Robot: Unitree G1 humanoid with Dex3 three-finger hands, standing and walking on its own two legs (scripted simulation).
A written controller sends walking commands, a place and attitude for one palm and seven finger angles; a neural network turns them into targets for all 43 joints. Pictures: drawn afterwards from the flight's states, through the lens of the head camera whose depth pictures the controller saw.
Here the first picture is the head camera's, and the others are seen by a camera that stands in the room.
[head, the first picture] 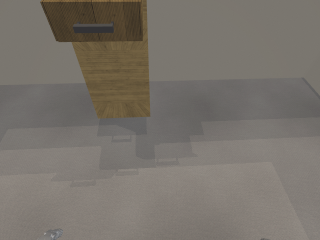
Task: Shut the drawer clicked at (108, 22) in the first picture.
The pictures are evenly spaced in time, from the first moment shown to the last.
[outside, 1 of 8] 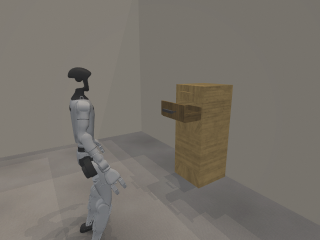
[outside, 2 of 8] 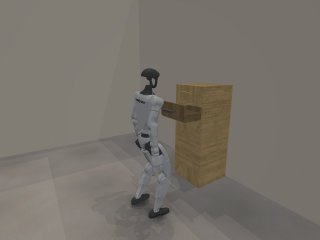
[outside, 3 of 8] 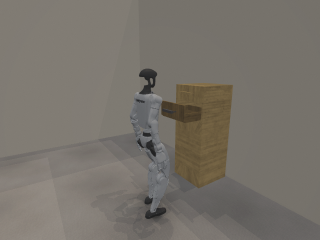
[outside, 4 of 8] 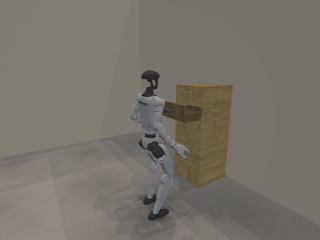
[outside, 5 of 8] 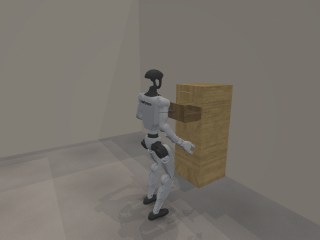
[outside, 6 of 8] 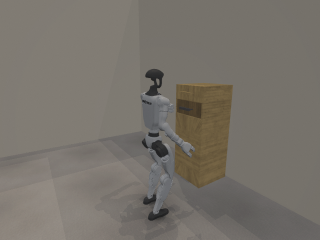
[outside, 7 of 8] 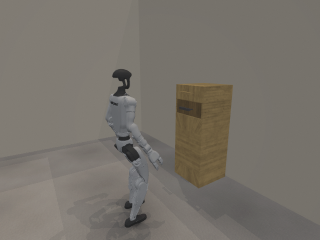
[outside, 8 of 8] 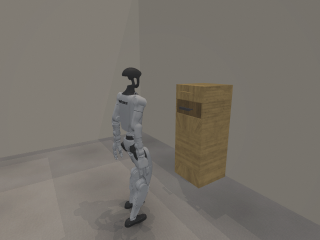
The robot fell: no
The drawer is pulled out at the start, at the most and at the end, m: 0.23 0.23 0.00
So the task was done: yes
